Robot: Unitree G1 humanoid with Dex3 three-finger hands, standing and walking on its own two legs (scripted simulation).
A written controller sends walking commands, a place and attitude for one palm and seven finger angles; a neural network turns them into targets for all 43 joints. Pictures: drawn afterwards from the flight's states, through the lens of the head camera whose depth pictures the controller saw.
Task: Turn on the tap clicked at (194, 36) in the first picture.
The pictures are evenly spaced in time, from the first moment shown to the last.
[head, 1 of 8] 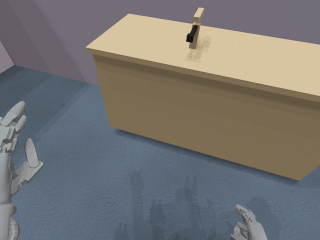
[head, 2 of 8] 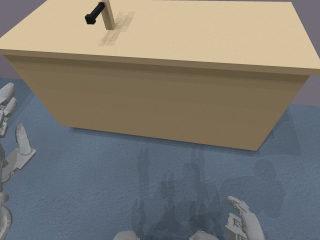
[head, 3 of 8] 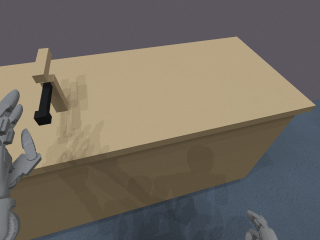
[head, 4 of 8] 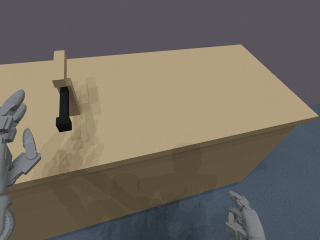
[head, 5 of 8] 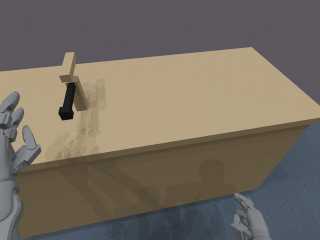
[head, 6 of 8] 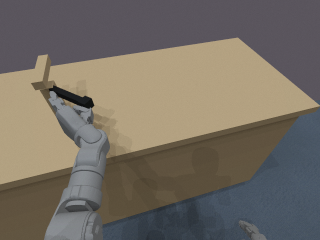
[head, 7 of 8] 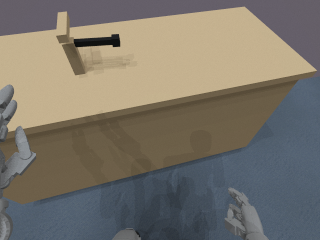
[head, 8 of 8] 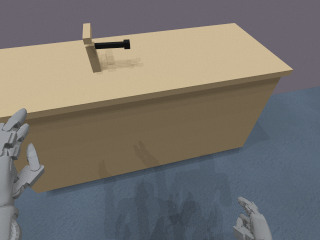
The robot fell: no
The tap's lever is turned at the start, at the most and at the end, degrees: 0 82 82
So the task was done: yes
